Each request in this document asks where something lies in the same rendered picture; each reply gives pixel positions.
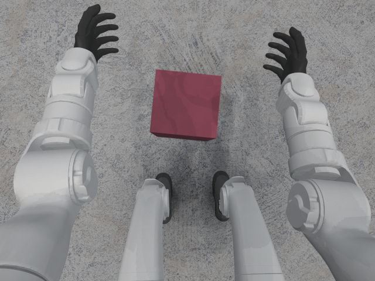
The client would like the robot right upper arm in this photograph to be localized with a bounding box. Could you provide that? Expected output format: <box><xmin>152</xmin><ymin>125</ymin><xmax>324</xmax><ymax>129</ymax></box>
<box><xmin>286</xmin><ymin>179</ymin><xmax>375</xmax><ymax>281</ymax></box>

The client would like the robot right hand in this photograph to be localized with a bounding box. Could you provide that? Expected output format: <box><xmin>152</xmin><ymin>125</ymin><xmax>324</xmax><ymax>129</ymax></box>
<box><xmin>263</xmin><ymin>27</ymin><xmax>308</xmax><ymax>84</ymax></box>

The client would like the robot left upper arm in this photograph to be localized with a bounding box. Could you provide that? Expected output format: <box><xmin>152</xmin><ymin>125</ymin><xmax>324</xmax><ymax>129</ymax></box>
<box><xmin>0</xmin><ymin>149</ymin><xmax>98</xmax><ymax>281</ymax></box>

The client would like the right robot forearm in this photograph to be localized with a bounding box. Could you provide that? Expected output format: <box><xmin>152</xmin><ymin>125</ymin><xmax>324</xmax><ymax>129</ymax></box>
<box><xmin>275</xmin><ymin>73</ymin><xmax>371</xmax><ymax>221</ymax></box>

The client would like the carton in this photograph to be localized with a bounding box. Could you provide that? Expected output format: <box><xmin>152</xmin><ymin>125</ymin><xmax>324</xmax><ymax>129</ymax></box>
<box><xmin>150</xmin><ymin>69</ymin><xmax>221</xmax><ymax>141</ymax></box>

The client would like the left robot forearm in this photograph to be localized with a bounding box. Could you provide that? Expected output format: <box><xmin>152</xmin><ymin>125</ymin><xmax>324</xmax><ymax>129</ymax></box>
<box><xmin>13</xmin><ymin>47</ymin><xmax>99</xmax><ymax>203</ymax></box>

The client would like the robot left hand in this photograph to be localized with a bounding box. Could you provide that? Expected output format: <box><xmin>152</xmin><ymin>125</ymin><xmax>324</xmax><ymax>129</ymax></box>
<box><xmin>74</xmin><ymin>4</ymin><xmax>119</xmax><ymax>62</ymax></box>

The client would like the robot left thigh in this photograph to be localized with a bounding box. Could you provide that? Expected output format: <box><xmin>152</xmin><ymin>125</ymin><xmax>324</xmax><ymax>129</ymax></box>
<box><xmin>117</xmin><ymin>185</ymin><xmax>169</xmax><ymax>281</ymax></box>

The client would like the right robot foot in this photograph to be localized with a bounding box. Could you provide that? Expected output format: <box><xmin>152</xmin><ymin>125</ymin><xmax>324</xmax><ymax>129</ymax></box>
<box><xmin>212</xmin><ymin>171</ymin><xmax>229</xmax><ymax>221</ymax></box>

